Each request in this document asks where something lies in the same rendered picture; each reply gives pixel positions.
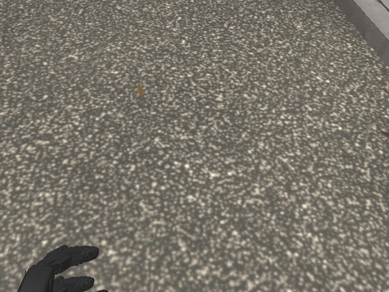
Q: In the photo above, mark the robot left hand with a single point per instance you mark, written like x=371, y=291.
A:
x=40, y=277

